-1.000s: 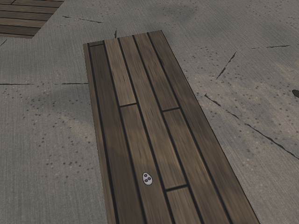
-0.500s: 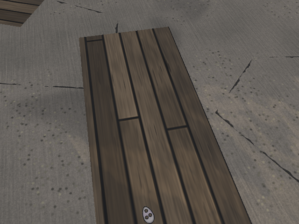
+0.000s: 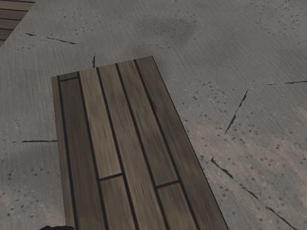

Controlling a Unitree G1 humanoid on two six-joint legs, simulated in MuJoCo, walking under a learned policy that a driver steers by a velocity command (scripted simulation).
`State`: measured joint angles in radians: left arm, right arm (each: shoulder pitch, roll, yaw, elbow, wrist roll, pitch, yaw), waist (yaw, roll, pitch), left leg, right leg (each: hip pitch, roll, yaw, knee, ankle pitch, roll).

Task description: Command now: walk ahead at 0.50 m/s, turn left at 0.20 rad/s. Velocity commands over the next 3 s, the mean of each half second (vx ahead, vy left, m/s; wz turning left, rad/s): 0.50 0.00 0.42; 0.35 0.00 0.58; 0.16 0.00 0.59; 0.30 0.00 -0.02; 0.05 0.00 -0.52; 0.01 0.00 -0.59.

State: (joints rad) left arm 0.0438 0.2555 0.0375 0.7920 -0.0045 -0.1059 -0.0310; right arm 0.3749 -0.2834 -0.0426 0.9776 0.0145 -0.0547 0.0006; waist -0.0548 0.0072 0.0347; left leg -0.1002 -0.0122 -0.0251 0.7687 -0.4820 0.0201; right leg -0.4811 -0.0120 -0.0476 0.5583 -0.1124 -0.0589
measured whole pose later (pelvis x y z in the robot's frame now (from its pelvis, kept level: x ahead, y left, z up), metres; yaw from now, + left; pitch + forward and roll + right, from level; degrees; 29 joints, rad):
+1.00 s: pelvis +0.52 +0.11 +0.00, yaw +33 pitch +2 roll -1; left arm 0.03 0.27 0.05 0.71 0.03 -0.10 0.00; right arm 0.29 -0.31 -0.09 0.73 0.01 0.01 -0.04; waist -0.06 0.01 0.04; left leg -0.23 -0.13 -0.22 0.76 -0.52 0.04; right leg -0.48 0.04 0.03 0.48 -0.05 -0.01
